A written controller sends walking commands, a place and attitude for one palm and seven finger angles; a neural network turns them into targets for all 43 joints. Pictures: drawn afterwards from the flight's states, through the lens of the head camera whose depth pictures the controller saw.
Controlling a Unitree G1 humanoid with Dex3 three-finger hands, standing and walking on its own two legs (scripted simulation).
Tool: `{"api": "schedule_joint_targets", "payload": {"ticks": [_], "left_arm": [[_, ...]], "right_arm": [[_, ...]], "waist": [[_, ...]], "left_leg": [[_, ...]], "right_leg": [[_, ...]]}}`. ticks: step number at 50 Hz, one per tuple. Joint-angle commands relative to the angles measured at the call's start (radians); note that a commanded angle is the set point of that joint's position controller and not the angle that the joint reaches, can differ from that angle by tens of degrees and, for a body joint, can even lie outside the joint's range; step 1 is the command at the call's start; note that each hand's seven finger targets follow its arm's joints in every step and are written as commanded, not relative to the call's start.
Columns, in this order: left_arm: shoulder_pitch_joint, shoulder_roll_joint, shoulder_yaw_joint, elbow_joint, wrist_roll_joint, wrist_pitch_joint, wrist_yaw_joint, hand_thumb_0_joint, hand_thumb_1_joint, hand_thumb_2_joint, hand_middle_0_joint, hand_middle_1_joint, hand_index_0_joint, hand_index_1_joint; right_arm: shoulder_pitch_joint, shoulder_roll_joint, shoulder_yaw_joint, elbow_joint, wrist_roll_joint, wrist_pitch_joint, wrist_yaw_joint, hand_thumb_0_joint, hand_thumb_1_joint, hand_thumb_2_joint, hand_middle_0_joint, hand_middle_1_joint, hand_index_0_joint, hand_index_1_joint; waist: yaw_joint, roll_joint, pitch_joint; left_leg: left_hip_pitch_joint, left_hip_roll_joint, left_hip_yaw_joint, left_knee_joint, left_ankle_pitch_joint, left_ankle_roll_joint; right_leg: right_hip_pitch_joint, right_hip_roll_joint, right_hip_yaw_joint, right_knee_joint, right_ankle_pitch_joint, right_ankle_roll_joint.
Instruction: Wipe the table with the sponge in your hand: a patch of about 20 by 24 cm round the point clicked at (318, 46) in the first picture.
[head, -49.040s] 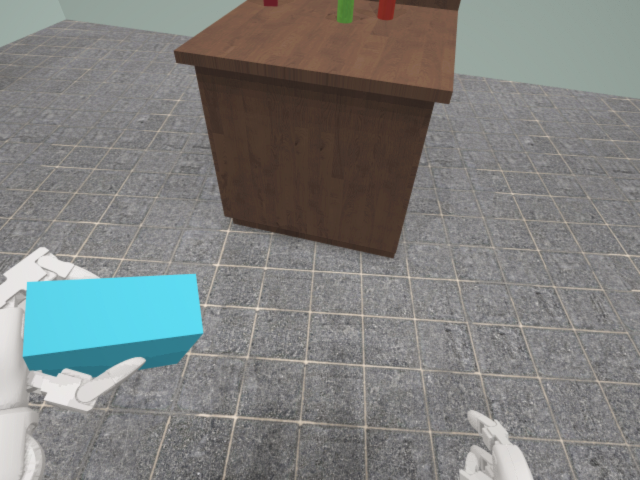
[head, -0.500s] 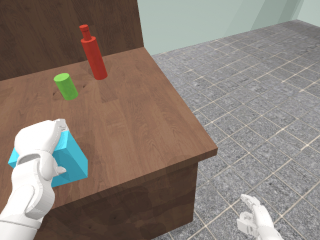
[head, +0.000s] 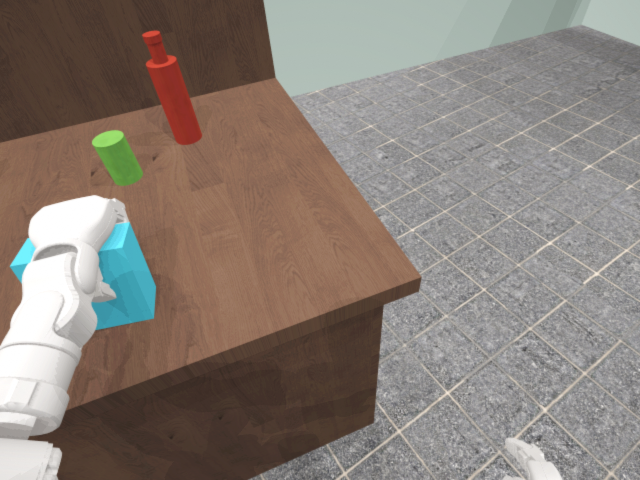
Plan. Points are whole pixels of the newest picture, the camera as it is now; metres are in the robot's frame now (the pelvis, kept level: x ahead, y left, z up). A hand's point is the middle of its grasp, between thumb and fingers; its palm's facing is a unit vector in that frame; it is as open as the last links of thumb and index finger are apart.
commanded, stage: wipe forward along the middle lane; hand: left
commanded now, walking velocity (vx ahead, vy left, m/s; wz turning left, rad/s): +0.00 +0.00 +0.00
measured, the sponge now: (100, 292) +0.32 +0.35 +0.06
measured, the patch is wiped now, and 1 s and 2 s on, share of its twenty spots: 1.00 1.00 1.00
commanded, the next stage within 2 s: slide back across to the first lane in 0.96 s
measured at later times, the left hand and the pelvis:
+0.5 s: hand (94, 231) +0.38 +0.36 +0.12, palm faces -0.11 +0.01 -0.99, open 9.9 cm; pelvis +0.00 -0.01 -0.01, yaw +0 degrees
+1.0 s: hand (91, 208) +0.43 +0.39 +0.12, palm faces -0.14 +0.02 -0.99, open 9.8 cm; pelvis +0.01 +0.02 -0.01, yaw -1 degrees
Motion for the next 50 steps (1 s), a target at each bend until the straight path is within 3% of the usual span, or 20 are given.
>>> {"api": "schedule_joint_targets", "payload": {"ticks": [1,4,7,11,13,15,18,21,24,26,28,31,34,36,38,40,43,45,48,50], "left_arm": [[-0.261,0.259,0.070,0.090,0.059,-0.032,0.053,0.000,0.100,1.300,-1.200,-1.600,-1.200,-1.600],[-0.332,0.293,0.084,0.132,0.072,-0.068,0.066,0.000,0.100,1.300,-1.200,-1.600,-1.200,-1.600],[-0.363,0.278,0.068,0.177,0.072,-0.097,0.080,0.000,0.100,1.300,-1.200,-1.600,-1.200,-1.600],[-0.402,0.342,0.111,0.241,0.072,-0.138,0.106,0.000,0.100,1.300,-1.200,-1.600,-1.200,-1.600],[-0.425,0.399,0.150,0.260,0.076,-0.154,0.119,0.000,0.100,1.300,-1.200,-1.600,-1.200,-1.600],[-0.402,0.360,0.122,0.299,0.078,-0.163,0.129,0.000,0.100,1.300,-1.200,-1.600,-1.200,-1.600],[-0.448,0.404,0.138,0.307,0.083,-0.166,0.134,0.000,0.100,1.300,-1.200,-1.600,-1.200,-1.600],[-0.477,0.404,0.117,0.372,0.097,-0.158,0.138,0.000,0.100,1.300,-1.200,-1.600,-1.200,-1.600],[-0.489,0.415,0.121,0.391,0.105,-0.165,0.137,0.000,0.100,1.300,-1.200,-1.600,-1.200,-1.600],[-0.514,0.399,0.102,0.398,0.109,-0.172,0.137,0.000,0.100,1.300,-1.200,-1.600,-1.200,-1.600],[-0.512,0.422,0.125,0.403,0.111,-0.181,0.136,0.000,0.100,1.300,-1.200,-1.600,-1.200,-1.600],[-0.514,0.432,0.131,0.435,0.110,-0.192,0.143,0.000,0.100,1.300,-1.200,-1.600,-1.200,-1.600],[-0.553,0.455,0.135,0.454,0.115,-0.201,0.150,0.000,0.100,1.300,-1.200,-1.600,-1.200,-1.600],[-0.586,0.424,0.100,0.458,0.117,-0.199,0.152,0.000,0.100,1.300,-1.200,-1.600,-1.200,-1.600],[-0.599,0.483,0.140,0.459,0.129,-0.201,0.154,0.000,0.100,1.300,-1.200,-1.600,-1.200,-1.600],[-0.612,0.431,0.091,0.487,0.135,-0.195,0.155,0.000,0.100,1.300,-1.200,-1.600,-1.200,-1.600],[-0.648,0.464,0.108,0.487,0.142,-0.196,0.150,0.000,0.100,1.300,-1.200,-1.600,-1.200,-1.600],[-0.669,0.439,0.079,0.524,0.147,-0.192,0.148,0.000,0.100,1.300,-1.200,-1.600,-1.200,-1.600],[-0.706,0.450,0.084,0.505,0.148,-0.203,0.143,0.000,0.100,1.300,-1.200,-1.600,-1.200,-1.600],[-0.692,0.434,0.070,0.538,0.148,-0.205,0.144,0.000,0.100,1.300,-1.200,-1.600,-1.200,-1.600]], "right_arm": [[-0.081,-0.127,-0.051,-0.130,0.004,-0.044,-0.013,0.000,-0.900,-0.900,0.200,0.300,0.200,0.300],[-0.050,-0.129,-0.057,-0.124,0.004,-0.044,-0.013,0.000,-0.900,-0.900,0.200,0.300,0.200,0.300],[-0.028,-0.127,-0.060,-0.120,0.008,-0.042,-0.011,0.000,-0.900,-0.900,0.200,0.300,0.200,0.300],[0.006,-0.132,-0.067,-0.110,0.012,-0.040,-0.010,0.000,-0.900,-0.900,0.200,0.300,0.200,0.300],[0.018,-0.137,-0.070,-0.104,0.012,-0.035,-0.009,0.000,-0.900,-0.900,0.200,0.300,0.200,0.300],[0.034,-0.131,-0.072,-0.099,0.015,-0.033,-0.005,0.000,-0.900,-0.900,0.200,0.300,0.200,0.300],[0.033,-0.137,-0.072,-0.097,0.017,-0.025,0.000,0.000,-0.900,-0.900,0.200,0.300,0.200,0.300],[0.049,-0.141,-0.069,-0.088,0.021,-0.017,0.003,0.000,-0.900,-0.900,0.200,0.300,0.200,0.300],[0.064,-0.139,-0.072,-0.087,0.021,-0.015,0.004,0.000,-0.900,-0.900,0.200,0.300,0.200,0.300],[0.072,-0.140,-0.072,-0.087,0.022,-0.011,0.004,0.000,-0.900,-0.900,0.200,0.300,0.200,0.300],[0.077,-0.144,-0.075,-0.088,0.021,-0.008,0.004,0.000,-0.900,-0.900,0.200,0.300,0.200,0.300],[0.091,-0.144,-0.077,-0.089,0.023,-0.004,0.004,0.000,-0.900,-0.900,0.200,0.300,0.200,0.300],[0.105,-0.146,-0.076,-0.088,0.026,-0.003,0.003,0.000,-0.900,-0.900,0.200,0.300,0.200,0.300],[0.104,-0.147,-0.075,-0.089,0.028,-0.002,0.004,0.000,-0.900,-0.900,0.200,0.300,0.200,0.300],[0.113,-0.153,-0.078,-0.086,0.025,0.000,0.003,0.000,-0.900,-0.900,0.200,0.300,0.200,0.300],[0.123,-0.147,-0.076,-0.085,0.027,0.003,0.004,0.000,-0.900,-0.900,0.200,0.300,0.200,0.300],[0.132,-0.152,-0.077,-0.082,0.026,0.006,0.003,0.000,-0.900,-0.900,0.200,0.300,0.200,0.300],[0.147,-0.151,-0.077,-0.073,0.026,0.008,0.003,0.000,-0.900,-0.900,0.200,0.300,0.200,0.300],[0.158,-0.152,-0.078,-0.075,0.024,0.010,0.001,0.000,-0.900,-0.900,0.200,0.300,0.200,0.300],[0.172,-0.152,-0.078,-0.073,0.025,0.013,0.002,0.000,-0.900,-0.900,0.200,0.300,0.200,0.300]], "waist": [[-0.020,-0.152,-0.077],[-0.028,-0.143,-0.110],[-0.037,-0.161,-0.117],[-0.045,-0.190,-0.141],[-0.038,-0.171,-0.170],[-0.043,-0.178,-0.181],[-0.044,-0.121,-0.202],[-0.069,-0.153,-0.157],[-0.063,-0.119,-0.204],[-0.076,-0.132,-0.197],[-0.067,-0.135,-0.221],[-0.079,-0.171,-0.206],[-0.086,-0.148,-0.200],[-0.100,-0.143,-0.183],[-0.085,-0.109,-0.228],[-0.104,-0.126,-0.215],[-0.099,-0.094,-0.246],[-0.120,-0.124,-0.223],[-0.115,-0.087,-0.264],[-0.124,-0.106,-0.246]], "left_leg": [[-0.125,-0.053,0.084,-0.058,-0.032,0.053],[-0.140,-0.055,0.086,-0.046,-0.042,0.057],[-0.158,-0.057,0.082,-0.035,-0.050,0.059],[-0.200,-0.057,0.082,-0.015,-0.060,0.063],[-0.217,-0.057,0.073,-0.011,-0.051,0.062],[-0.225,-0.058,0.079,0.001,-0.033,0.065],[-0.225,-0.057,0.078,0.002,-0.024,0.064],[-0.255,-0.057,0.080,0.004,-0.055,0.066],[-0.238,-0.055,0.081,0.007,-0.013,0.067],[-0.238,-0.053,0.081,0.011,-0.019,0.068],[-0.237,-0.051,0.074,0.010,0.006,0.067],[-0.256,-0.052,0.082,0.019,-0.022,0.070],[-0.263,-0.051,0.079,0.015,-0.015,0.068],[-0.258,-0.052,0.078,0.014,-0.029,0.069],[-0.251,-0.051,0.077,0.012,-0.004,0.066],[-0.247,-0.053,0.081,0.018,-0.004,0.067],[-0.237,-0.050,0.072,0.010,0.014,0.063],[-0.239,-0.048,0.073,0.019,0.005,0.065],[-0.218,-0.045,0.068,0.016,0.048,0.061],[-0.219,-0.044,0.066,0.024,0.048,0.060]], "right_leg": [[0.080,-0.011,0.030,-0.118,-0.074,0.003],[0.076,-0.013,0.038,-0.112,-0.083,0.003],[0.064,-0.015,0.037,-0.108,-0.076,0.005],[0.075,-0.020,0.055,-0.099,-0.076,0.013],[0.087,-0.020,0.065,-0.091,-0.059,0.007],[0.090,-0.021,0.059,-0.077,-0.024,0.011],[0.090,-0.020,0.067,-0.076,-0.001,0.007],[0.057,-0.017,0.059,-0.083,-0.042,0.013],[0.073,-0.016,0.054,-0.067,0.017,0.009],[0.056,-0.014,0.050,-0.069,0.022,0.010],[0.070,-0.013,0.051,-0.063,0.056,0.004],[0.059,-0.013,0.052,-0.064,0.028,0.014],[0.045,-0.011,0.045,-0.057,0.035,0.010],[0.015,-0.009,0.039,-0.064,0.019,0.011],[0.037,-0.009,0.046,-0.060,0.043,0.004],[0.018,-0.008,0.035,-0.056,0.048,0.008],[0.019,-0.004,0.032,-0.054,0.060,-0.001],[-0.009,-0.002,0.025,-0.050,0.054,0.004],[-0.002,-0.001,0.023,-0.042,0.094,-0.004],[-0.023,0.004,0.013,-0.034,0.090,-0.003]]}}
